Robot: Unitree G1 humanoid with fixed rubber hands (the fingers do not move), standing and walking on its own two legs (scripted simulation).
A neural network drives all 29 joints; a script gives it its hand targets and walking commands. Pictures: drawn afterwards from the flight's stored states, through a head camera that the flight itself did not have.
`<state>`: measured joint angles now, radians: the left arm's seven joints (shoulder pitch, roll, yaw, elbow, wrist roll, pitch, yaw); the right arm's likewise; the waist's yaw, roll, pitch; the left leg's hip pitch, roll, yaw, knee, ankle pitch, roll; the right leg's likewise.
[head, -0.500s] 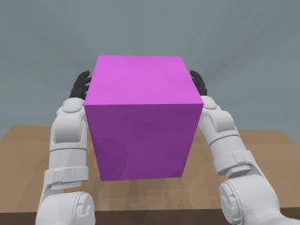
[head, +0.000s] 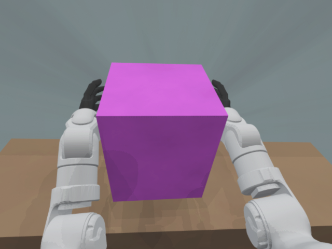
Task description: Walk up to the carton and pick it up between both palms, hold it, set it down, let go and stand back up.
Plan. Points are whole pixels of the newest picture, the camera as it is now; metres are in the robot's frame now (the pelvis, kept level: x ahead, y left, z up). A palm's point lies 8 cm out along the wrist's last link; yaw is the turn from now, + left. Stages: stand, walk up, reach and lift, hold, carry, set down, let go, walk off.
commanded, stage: hold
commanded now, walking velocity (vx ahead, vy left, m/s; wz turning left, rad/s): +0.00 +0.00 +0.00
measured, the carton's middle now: (158, 132) +0.35 +0.00 +0.17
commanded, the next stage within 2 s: none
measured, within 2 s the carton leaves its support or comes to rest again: neither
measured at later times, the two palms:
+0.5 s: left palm (87, 113) +0.36 +0.16 +0.21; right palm (219, 111) +0.37 -0.14 +0.22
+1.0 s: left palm (88, 113) +0.36 +0.16 +0.21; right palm (221, 109) +0.37 -0.15 +0.23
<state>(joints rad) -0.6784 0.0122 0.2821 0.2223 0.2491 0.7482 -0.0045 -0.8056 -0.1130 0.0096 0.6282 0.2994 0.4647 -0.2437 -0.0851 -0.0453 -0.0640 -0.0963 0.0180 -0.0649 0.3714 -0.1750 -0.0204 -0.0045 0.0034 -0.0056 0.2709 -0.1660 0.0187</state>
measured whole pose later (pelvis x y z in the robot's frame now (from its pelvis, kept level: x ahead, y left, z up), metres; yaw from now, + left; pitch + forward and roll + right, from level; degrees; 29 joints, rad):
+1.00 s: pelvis +0.00 +0.00 +0.00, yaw +0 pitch -6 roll -1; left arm -0.70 0.01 0.30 0.25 0.26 0.74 -0.01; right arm -0.84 -0.10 -0.02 0.66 0.28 0.46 -0.23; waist -0.08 -0.05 -0.07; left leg -0.10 0.02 -0.07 0.36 -0.16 -0.03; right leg -0.02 0.01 -0.01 0.27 -0.16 0.01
